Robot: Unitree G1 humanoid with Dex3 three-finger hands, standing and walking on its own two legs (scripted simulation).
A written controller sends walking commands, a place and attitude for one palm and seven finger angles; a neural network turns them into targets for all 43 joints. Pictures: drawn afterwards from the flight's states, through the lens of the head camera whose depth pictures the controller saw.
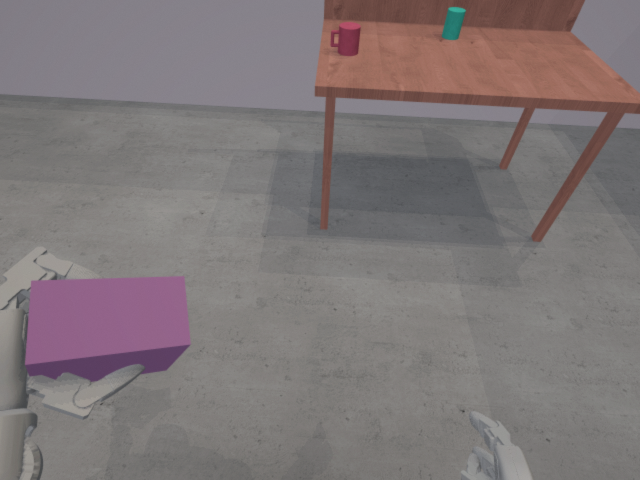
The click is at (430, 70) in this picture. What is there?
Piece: table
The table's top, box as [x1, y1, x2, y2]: [315, 19, 639, 113]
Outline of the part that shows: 315,82 316,96 639,113 639,93 570,32 462,26 459,37 456,40 444,39 441,36 443,25 324,19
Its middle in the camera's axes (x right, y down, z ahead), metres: +0.53 -0.68 +1.47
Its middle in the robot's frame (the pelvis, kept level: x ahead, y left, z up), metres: +1.57 -0.45 -0.10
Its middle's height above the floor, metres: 0.67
